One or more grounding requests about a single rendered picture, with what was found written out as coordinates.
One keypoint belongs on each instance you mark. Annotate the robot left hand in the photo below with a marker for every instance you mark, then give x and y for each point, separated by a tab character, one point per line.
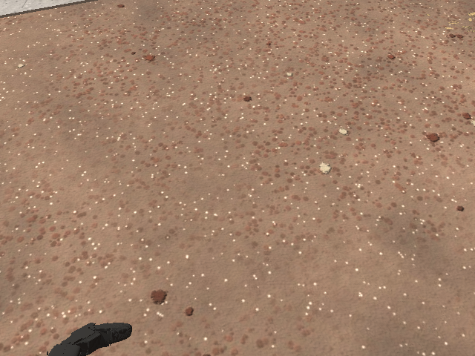
91	337

